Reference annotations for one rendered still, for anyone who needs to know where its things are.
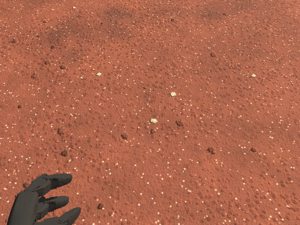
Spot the robot left hand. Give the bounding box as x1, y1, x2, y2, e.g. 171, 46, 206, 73
5, 173, 82, 225

